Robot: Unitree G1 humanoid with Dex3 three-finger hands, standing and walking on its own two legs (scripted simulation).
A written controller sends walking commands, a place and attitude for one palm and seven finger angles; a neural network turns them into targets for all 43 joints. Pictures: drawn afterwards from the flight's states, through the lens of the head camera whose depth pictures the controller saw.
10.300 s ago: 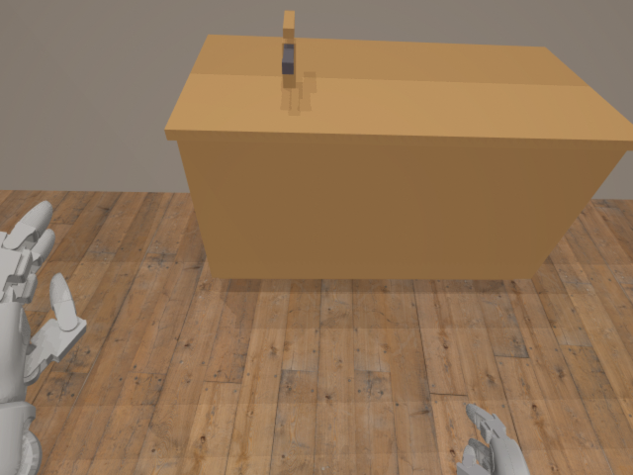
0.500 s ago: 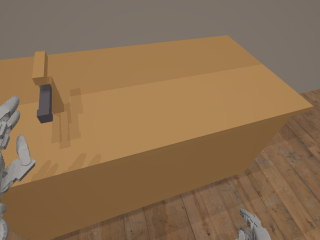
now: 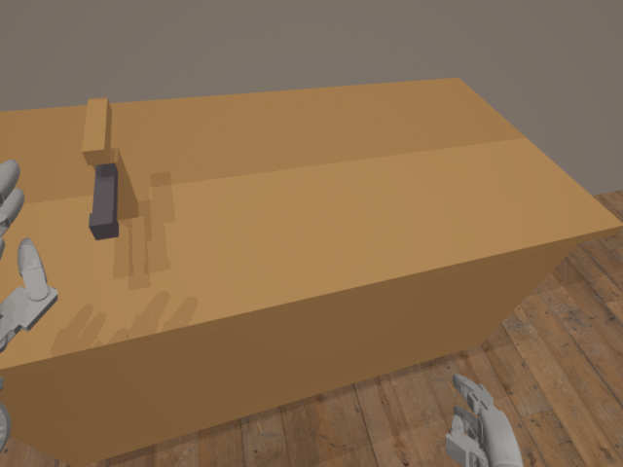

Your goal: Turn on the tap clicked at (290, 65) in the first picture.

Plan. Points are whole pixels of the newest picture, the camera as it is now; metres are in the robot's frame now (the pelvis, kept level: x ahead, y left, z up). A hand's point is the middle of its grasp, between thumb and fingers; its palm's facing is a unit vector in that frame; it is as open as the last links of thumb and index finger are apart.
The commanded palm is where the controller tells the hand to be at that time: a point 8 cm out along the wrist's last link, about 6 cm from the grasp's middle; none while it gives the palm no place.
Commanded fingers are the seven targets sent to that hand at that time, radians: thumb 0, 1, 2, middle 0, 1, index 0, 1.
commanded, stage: look again from close up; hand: left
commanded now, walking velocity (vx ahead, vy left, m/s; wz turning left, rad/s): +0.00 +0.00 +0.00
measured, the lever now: (104, 225) +0.37 +0.33 +0.08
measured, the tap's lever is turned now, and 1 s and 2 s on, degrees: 0 0 0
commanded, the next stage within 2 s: come to a stop and stand still in 0.28 s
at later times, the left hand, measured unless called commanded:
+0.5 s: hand (45, 310) +0.20 +0.27 +0.16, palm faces +0.40 -0.85 -0.35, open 7.4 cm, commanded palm +0.14 +0.30 +0.18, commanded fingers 0.00 0.90 0.90 -0.20 -0.30 -0.20 -0.30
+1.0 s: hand (72, 309) +0.22 +0.27 +0.14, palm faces +0.35 -0.83 -0.42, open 7.4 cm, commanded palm +0.15 +0.28 +0.18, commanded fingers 0.00 0.90 0.90 -0.20 -0.30 -0.20 -0.30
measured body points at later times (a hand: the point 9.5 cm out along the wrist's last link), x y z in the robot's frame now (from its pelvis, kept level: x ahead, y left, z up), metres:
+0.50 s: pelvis -0.02 +0.02 +0.00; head +0.00 +0.04 +0.45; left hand +0.17 +0.31 +0.18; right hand +0.15 -0.20 -0.07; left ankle +0.01 +0.09 -0.74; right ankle +0.00 -0.13 -0.74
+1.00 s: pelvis -0.01 +0.00 +0.00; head +0.01 +0.02 +0.45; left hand +0.19 +0.31 +0.16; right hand +0.16 -0.22 -0.08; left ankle +0.01 +0.09 -0.74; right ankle +0.00 -0.13 -0.74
